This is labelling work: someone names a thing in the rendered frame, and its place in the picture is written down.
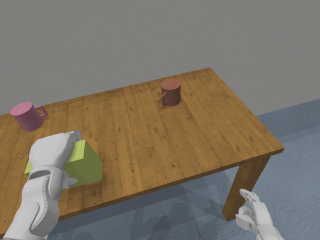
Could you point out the right robot hand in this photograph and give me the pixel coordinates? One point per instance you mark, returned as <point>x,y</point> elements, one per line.
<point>248,218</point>

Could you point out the robot right forearm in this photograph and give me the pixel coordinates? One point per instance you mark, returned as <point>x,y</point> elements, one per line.
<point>267,232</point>

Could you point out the robot left forearm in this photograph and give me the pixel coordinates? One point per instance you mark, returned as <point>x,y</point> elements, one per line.
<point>39,212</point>

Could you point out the sponge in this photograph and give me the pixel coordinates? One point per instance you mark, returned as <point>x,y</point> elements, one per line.
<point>83,165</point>

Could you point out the table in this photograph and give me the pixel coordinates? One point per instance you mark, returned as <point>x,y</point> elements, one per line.
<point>144,146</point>

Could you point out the left robot hand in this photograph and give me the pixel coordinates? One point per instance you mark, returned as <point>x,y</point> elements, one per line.
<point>55,150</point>

